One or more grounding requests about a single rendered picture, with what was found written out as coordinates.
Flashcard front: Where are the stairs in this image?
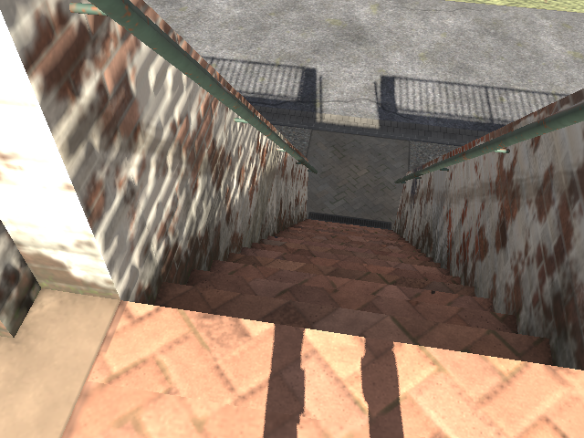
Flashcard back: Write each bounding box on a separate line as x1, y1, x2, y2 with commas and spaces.
154, 219, 553, 366

